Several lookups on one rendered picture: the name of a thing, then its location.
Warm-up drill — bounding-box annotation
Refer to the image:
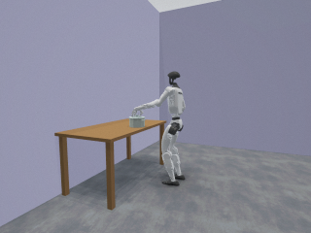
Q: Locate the right robot thigh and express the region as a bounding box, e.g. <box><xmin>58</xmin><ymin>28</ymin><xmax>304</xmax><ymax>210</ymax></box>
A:
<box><xmin>169</xmin><ymin>125</ymin><xmax>184</xmax><ymax>155</ymax></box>

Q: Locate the robot left hand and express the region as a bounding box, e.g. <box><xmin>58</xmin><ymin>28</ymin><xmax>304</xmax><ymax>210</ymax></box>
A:
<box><xmin>131</xmin><ymin>106</ymin><xmax>144</xmax><ymax>117</ymax></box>

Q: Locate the left robot forearm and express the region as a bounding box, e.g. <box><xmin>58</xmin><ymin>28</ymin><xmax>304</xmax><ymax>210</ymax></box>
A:
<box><xmin>140</xmin><ymin>99</ymin><xmax>158</xmax><ymax>110</ymax></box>

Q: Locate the pot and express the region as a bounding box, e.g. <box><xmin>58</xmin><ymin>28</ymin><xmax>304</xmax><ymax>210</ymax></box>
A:
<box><xmin>129</xmin><ymin>118</ymin><xmax>145</xmax><ymax>128</ymax></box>

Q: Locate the left robot upper arm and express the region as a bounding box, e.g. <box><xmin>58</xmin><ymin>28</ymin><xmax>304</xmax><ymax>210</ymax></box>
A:
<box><xmin>155</xmin><ymin>86</ymin><xmax>175</xmax><ymax>107</ymax></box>

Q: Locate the robot head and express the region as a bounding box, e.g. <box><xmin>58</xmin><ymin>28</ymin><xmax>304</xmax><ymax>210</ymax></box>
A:
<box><xmin>167</xmin><ymin>71</ymin><xmax>181</xmax><ymax>88</ymax></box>

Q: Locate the table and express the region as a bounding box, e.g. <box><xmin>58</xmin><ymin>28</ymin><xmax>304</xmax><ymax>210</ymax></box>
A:
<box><xmin>54</xmin><ymin>118</ymin><xmax>167</xmax><ymax>211</ymax></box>

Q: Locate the lid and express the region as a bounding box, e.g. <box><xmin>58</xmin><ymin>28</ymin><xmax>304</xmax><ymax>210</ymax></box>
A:
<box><xmin>129</xmin><ymin>116</ymin><xmax>145</xmax><ymax>119</ymax></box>

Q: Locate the right robot upper arm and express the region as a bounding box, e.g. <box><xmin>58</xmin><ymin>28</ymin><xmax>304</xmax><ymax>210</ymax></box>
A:
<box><xmin>182</xmin><ymin>92</ymin><xmax>186</xmax><ymax>111</ymax></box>

